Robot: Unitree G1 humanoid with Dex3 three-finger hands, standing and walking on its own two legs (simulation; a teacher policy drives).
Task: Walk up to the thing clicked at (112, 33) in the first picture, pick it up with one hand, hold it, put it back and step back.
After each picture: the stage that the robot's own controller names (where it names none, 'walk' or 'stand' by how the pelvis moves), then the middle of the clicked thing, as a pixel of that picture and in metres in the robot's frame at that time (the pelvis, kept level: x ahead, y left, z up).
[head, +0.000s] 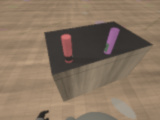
stand; (110, 42) +0.73 -0.17 +0.06
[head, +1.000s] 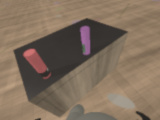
walk; (85, 41) +0.65 +0.09 +0.09
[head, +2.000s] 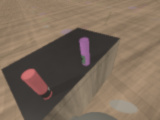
walk; (85, 52) +0.56 +0.08 +0.07
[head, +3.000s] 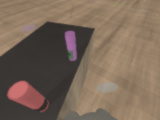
stand; (71, 47) +0.55 +0.17 +0.08
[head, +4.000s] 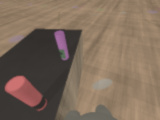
stand; (62, 46) +0.58 +0.23 +0.11
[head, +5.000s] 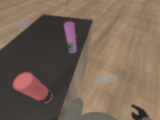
stand; (71, 39) +0.58 +0.22 +0.09
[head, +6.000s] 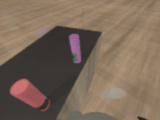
stand; (75, 50) +0.55 +0.14 +0.09
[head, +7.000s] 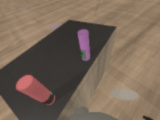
stand; (84, 46) +0.55 +0.10 +0.10
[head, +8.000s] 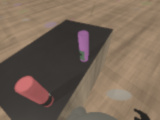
stand; (83, 47) +0.54 +0.10 +0.09
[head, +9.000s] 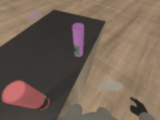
stand; (78, 42) +0.54 +0.13 +0.10
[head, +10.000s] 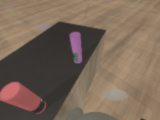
stand; (76, 49) +0.52 +0.13 +0.10
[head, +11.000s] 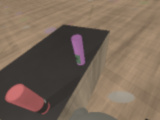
stand; (78, 51) +0.51 +0.13 +0.10
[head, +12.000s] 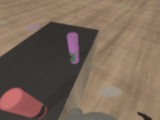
stand; (73, 49) +0.50 +0.17 +0.10
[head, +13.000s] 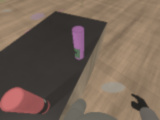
stand; (78, 45) +0.50 +0.17 +0.09
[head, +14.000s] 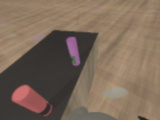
stand; (74, 52) +0.53 +0.19 +0.08
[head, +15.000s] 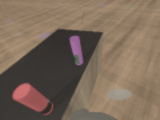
stand; (77, 51) +0.53 +0.17 +0.09
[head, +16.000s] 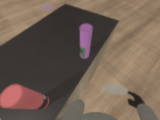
stand; (85, 43) +0.50 +0.11 +0.09
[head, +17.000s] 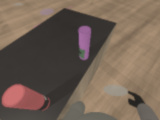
stand; (84, 45) +0.50 +0.11 +0.09
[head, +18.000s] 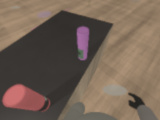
stand; (82, 45) +0.51 +0.13 +0.09
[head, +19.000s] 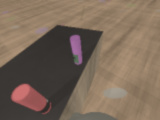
stand; (76, 51) +0.53 +0.14 +0.07
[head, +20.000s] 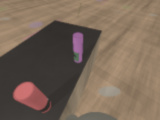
stand; (78, 49) +0.54 +0.13 +0.07
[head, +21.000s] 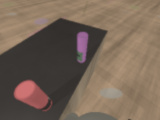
stand; (82, 49) +0.53 +0.12 +0.08
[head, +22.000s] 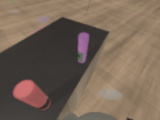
stand; (82, 49) +0.52 +0.12 +0.07
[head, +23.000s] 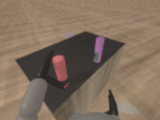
rise first; (98, 50) +0.66 -0.01 +0.09
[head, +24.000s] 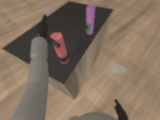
go down; (90, 21) +0.87 +0.01 +0.06
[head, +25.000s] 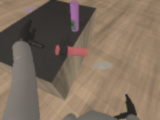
go down; (74, 17) +0.90 +0.03 +0.09
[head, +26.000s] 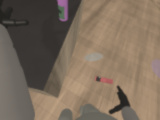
go down; (62, 3) +0.86 +0.06 +0.12
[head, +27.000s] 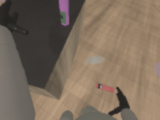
go down; (64, 9) +0.87 +0.06 +0.12
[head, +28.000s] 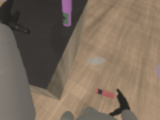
go down; (66, 10) +0.86 +0.05 +0.11
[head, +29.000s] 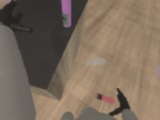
go down; (66, 11) +0.86 +0.05 +0.11
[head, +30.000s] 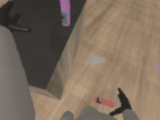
go down; (65, 9) +0.86 +0.05 +0.11
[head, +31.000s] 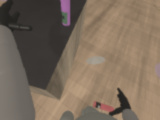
go down; (65, 9) +0.86 +0.05 +0.11
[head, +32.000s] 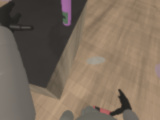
go down; (66, 9) +0.87 +0.05 +0.11
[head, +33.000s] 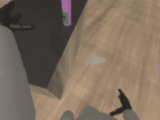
go down; (66, 9) +0.87 +0.05 +0.11
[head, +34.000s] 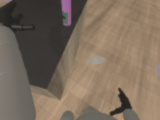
go down; (66, 9) +0.87 +0.05 +0.12
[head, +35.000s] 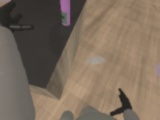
go down; (65, 9) +0.87 +0.05 +0.12
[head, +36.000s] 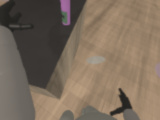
go down; (65, 8) +0.87 +0.06 +0.11
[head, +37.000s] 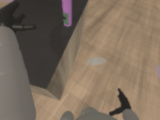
go down; (67, 10) +0.86 +0.05 +0.11
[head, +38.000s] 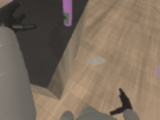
go down; (67, 9) +0.87 +0.05 +0.12
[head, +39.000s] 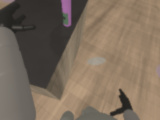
go down; (66, 10) +0.87 +0.05 +0.11
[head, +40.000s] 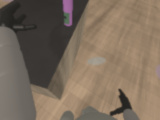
go down; (67, 9) +0.87 +0.05 +0.11
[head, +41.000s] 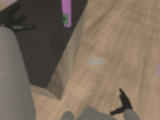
go down; (66, 11) +0.87 +0.05 +0.11
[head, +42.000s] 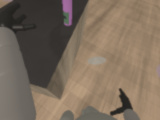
go down; (67, 9) +0.87 +0.05 +0.11
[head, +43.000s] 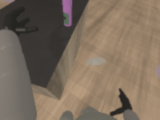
go down; (67, 10) +0.87 +0.05 +0.11
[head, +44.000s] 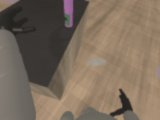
go down; (68, 11) +0.87 +0.05 +0.11
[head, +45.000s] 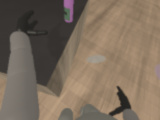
go down; (68, 5) +0.87 +0.04 +0.12
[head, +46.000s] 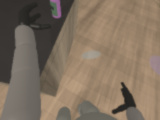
go down; out of the picture +0.88 +0.07 +0.13
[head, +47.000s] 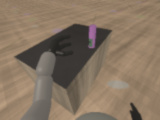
close in; (92, 37) +0.86 +0.01 +0.08
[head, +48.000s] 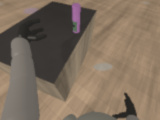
go down; (76, 19) +0.89 +0.03 +0.09
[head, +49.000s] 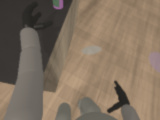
close in; out of the picture +0.87 +0.06 +0.14
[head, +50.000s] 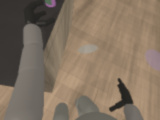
close; out of the picture +0.88 +0.07 +0.15
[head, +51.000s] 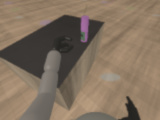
lift; (84, 29) +0.86 +0.03 +0.10
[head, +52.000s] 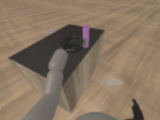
hold; (85, 36) +0.90 +0.04 +0.07
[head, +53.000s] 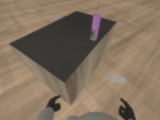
stand; (95, 28) +0.87 -0.02 +0.09
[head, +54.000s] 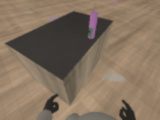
stand; (92, 26) +0.89 -0.01 +0.12
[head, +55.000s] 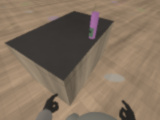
stand; (93, 26) +0.88 -0.02 +0.12
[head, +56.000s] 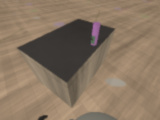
stand; (95, 34) +0.89 -0.01 +0.06
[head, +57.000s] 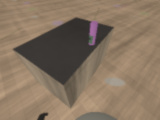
stand; (92, 33) +0.87 +0.01 +0.06
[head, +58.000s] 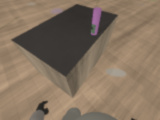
walk; (95, 22) +0.91 +0.00 +0.07
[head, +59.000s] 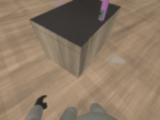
walk; (103, 8) +1.19 -0.11 +0.08
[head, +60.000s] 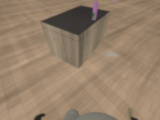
stand; (94, 11) +1.54 +0.04 +0.08
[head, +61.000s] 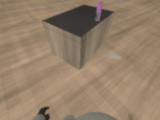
stand; (98, 11) +1.48 -0.06 +0.07
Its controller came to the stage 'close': yes
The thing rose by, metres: 0.00
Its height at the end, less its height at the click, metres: +0.00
